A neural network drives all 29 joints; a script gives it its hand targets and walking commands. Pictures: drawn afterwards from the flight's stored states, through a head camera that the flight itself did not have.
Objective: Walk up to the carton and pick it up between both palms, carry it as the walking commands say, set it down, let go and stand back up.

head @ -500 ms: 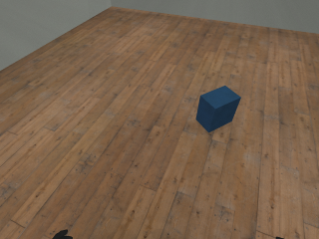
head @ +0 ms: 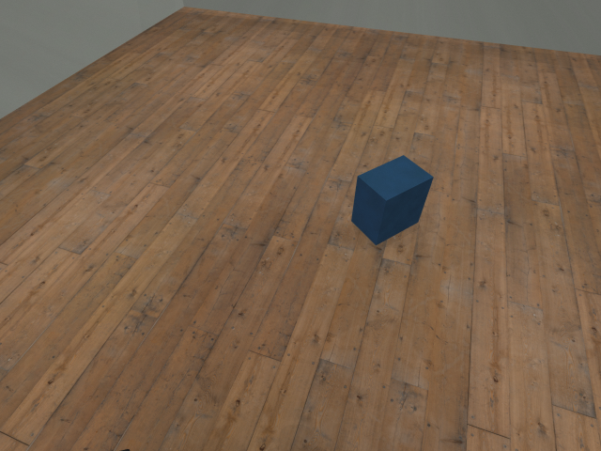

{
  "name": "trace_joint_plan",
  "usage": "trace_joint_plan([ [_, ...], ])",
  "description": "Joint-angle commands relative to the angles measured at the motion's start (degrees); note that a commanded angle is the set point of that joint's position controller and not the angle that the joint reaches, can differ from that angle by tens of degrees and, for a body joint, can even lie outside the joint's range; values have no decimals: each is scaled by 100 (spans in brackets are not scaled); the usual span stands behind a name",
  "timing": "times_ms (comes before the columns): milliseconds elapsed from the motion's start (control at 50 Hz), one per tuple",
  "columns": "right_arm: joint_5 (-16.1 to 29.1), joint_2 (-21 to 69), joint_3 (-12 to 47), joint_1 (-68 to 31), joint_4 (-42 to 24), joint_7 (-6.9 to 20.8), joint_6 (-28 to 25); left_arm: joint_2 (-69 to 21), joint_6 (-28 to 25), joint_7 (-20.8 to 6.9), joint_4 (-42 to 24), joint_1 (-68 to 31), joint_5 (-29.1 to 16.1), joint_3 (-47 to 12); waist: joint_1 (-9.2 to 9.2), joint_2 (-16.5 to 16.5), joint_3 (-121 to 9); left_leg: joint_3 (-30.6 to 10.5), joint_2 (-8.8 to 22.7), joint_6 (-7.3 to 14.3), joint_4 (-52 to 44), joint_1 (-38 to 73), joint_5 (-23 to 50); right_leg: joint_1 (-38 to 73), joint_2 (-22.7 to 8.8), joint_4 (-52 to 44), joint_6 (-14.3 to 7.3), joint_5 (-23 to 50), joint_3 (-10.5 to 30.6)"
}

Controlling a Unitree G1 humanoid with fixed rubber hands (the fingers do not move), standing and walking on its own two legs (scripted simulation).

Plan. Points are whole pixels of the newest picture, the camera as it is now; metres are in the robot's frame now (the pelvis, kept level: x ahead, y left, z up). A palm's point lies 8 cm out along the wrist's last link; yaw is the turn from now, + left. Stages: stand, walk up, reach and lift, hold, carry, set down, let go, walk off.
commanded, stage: walk up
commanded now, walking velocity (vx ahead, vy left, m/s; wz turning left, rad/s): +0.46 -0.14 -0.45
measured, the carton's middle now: (389, 200) +1.25 -0.31 -0.65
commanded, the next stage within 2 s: none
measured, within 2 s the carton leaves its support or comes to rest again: neither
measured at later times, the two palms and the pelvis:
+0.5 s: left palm out of the picture +0.13 +0.13 -0.09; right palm (558, 384) +0.29 -0.38 -0.14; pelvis +0.19 -0.13 +0.00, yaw -11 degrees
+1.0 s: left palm (292, 206) +0.66 +0.07 -0.12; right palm (528, 331) +0.39 -0.37 -0.15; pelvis +0.48 -0.14 -0.01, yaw -12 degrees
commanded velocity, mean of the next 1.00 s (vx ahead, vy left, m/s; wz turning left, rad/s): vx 0.50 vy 0.11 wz -0.16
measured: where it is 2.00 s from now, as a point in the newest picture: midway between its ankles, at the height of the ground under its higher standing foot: (369, 314)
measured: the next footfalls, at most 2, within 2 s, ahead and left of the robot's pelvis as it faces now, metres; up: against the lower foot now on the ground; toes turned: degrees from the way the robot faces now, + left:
right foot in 0.18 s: +0.11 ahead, -0.19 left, +0.00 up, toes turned -12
left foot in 0.72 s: +0.52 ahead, -0.07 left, +0.00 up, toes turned +1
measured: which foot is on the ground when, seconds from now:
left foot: down 0.00-0.18, up 0.20-0.70, down 0.72-1.00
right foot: up 0.00-0.16, down 0.18-0.70, up 0.72-1.00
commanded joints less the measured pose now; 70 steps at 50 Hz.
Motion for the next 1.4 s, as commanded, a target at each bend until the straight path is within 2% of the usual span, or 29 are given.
trace_joint_plan([
  [0, -29, -1114, -271, -380, -402, 56, -104, 233, -85, -86, -418, 27, -63, 99, 76, 1017, -88, -395, 1278, 378, -1324, -125, -2080, -85, -285, -201, 184, -40, -70],
  [40, -77, -1063, -246, -264, -360, 221, -128, 119, -126, 4, -504, 10, -169, 95, -19, 1545, 54, -11, 1039, 389, -1291, -576, -2444, 679, -230, -982, 148, -221, -293],
  [100, -194, -1080, -251, -81, -310, 278, -63, 58, -188, 106, -480, 292, -124, 94, 45, 1329, 326, 216, 965, 612, -796, -843, -2845, 1049, -89, -1569, 165, -340, -952],
  [120, -192, -1044, -262, -142, -362, 277, -42, 119, -261, 159, -290, 729, -125, 123, 261, 867, 298, 375, 792, 583, -157, -872, -2993, 1402, 36, -2066, 105, -68, -1080],
  [140, -212, -818, -222, -163, -454, 292, -20, 385, -339, 236, 22, 1501, -66, 213, 583, -337, 122, 654, 278, 498, 1371, -1290, -2959, 2130, 3, -2573, -55, -98, -721],
  [160, -147, -297, -90, -512, -810, 351, -81, 1119, -409, 348, 303, 2631, 61, 445, 1167, -2420, -14, 711, -372, 303, 3874, -3027, -2885, 3089, -1401, -3784, -504, -1747, 1868],
  [180, -94, -78, -12, -526, -1097, 381, -66, 1617, -435, 402, 76, 2619, -19, 487, 931, -2925, 370, 8, -342, 284, 4938, -4200, -2491, 2797, -2778, -5161, -776, -2508, 4331],
  [200, -82, -209, -97, -685, -1068, 380, -44, 1354, -458, 429, -66, 2244, -72, 396, 716, -1458, 659, -285, 11, 296, 4997, -4175, -1608, 2434, -2773, -5367, -918, -3000, 4194],
  [220, -94, -137, -91, -726, -1017, 397, -110, 1066, -526, 460, -165, 1881, -47, 309, 524, -1165, 866, -435, 107, 257, 4948, -3774, -1063, 1940, -2390, -5251, -771, -2655, 3833],
  [280, -26, -73, -97, -201, -616, 474, -123, 195, -740, 461, -94, 1651, -165, 118, 75, -547, 500, -336, 168, 205, 4588, -2962, 173, 2105, -1431, -4417, -211, 1288, 1745],
  [320, -18, -7, -97, -127, -627, 504, -52, 81, -791, 511, -22, 1750, -149, 112, 90, -970, 95, -80, -13, 104, 4528, -3019, 252, 2672, -1329, -4138, -464, 3078, 1300],
  [420, -44, 225, -84, -796, -917, 521, 65, -103, -810, 622, 98, 2437, -208, 150, 271, -623, -68, 33, -157, 65, 3876, -3697, 908, 3659, -1381, -4129, -622, 3886, 856],
  [540, 51, 538, 173, -1815, -1256, 610, -57, -258, -728, 664, 212, 2628, -186, 175, 506, -1170, 653, 594, -468, 229, 1834, -3292, 1097, 3419, -1237, -4359, -592, 4120, 313],
  [640, 34, 322, 46, -629, -904, 437, -141, 91, -723, 740, 293, 2535, -244, 251, -8, -1307, -115, 1244, -1031, 641, 1160, -969, 224, 3116, -1348, -2622, -592, 7097, -156],
  [660, 14, 142, -18, 76, -701, 392, -186, 92, -713, 734, 260, 2459, -276, 289, -288, -1063, -650, 1192, -998, 785, 787, 258, 528, 2651, -1206, -1665, -557, 6581, -194],
  [680, -65, -360, -202, 1165, -374, 318, -221, 39, -756, 718, 124, 2316, -270, 274, -783, -394, -1408, 245, -269, 1140, 1030, 2217, 748, 1179, -929, -67, -413, 4980, 3],
  [700, -108, -1016, -421, 1862, -184, 210, -251, -391, -799, 691, -41, 2479, -243, 152, -877, 1486, -1855, -2467, 1811, 1654, 521, 3490, 1918, -774, 59, 1805, -220, -248, 75],
  [720, -96, -705, -375, 2099, -59, 184, -234, -399, -767, 704, -91, 2269, -223, 195, -796, 793, -1918, -2804, 2202, 1876, 153, 2994, 1643, -741, -127, 2757, -352, -999, 545],
  [740, -126, -311, -219, 1724, -28, 153, -255, -354, -761, 667, -291, 1376, -146, 233, -651, 168, -639, -2125, 1784, 1485, -188, 1733, 943, -898, -472, 2404, -476, -668, 749],
  [840, -6, 323, -10, 610, -330, 152, -394, -536, -436, 495, -360, 1144, 21, 248, -96, -96, 376, -945, 999, 977, -1265, -799, -260, -246, -699, 2140, -206, 130, 339],
  [920, 8, 287, 24, 453, -299, 188, -458, -682, -321, 419, -522, 853, 0, 140, 47, 403, 692, -347, 853, 1025, -1575, -1343, -525, -61, -848, 653, -35, 455, 71],
  [1040, -25, 160, 37, 1539, 57, 167, -414, -714, -397, 368, -784, -379, -78, 17, -450, 537, 564, 239, 414, 971, -927, -61, 1507, 108, -407, -1339, -7, 737, -562],
  [1100, -19, 88, 15, 1656, 149, 117, -279, -697, -465, 468, -671, 8, -91, 33, -202, 315, 117, 429, 300, 873, 116, 283, 2612, 772, -177, -2070, -135, 730, -762],
  [1120, 15, 48, -6, 1598, 78, 127, -266, -491, -489, 536, -404, 743, -90, 131, 145, 120, -359, 532, 160, 698, 990, -43, 2764, 1915, -213, -2539, -273, 991, -642],
  [1140, 50, 310, 72, 1686, -65, 136, -307, 127, -538, 624, -234, 1550, -25, 358, 498, -907, -1112, 551, -77, 364, 2308, -1167, 1543, 3405, -1254, -2701, -626, 1759, 525],
  [1160, 85, 598, 84, 1790, -287, 123, -288, 795, -533, 707, -120, 2318, -23, 496, 629, -2179, -1697, 351, -646, 172, 3820, -2322, -1849, 4281, -3104, -3414, -1234, 3035, 2947],
  [1220, 58, 397, -82, 1340, -212, 101, -143, 126, -531, 702, -181, 1462, -130, 317, 289, -706, -405, -386, -224, 61, 4744, -2393, -1359, 2840, -2387, -3590, -1169, 3553, 1969],
  [1300, -38, 654, -76, 1322, -196, 183, 44, -396, -642, 630, -246, 892, -102, 144, -84, -913, 83, -240, -82, 35, 4133, -2037, -489, 1561, -1607, -4006, -833, 2740, 777],
  [1380, -10, 725, -35, 766, -348, 274, 134, -317, -732, 626, -219, 1114, -59, 166, -31, -1018, -159, -4, -79, -80, 3266, -1720, 122, 1382, -1427, -4259, -771, 2064, 311],
])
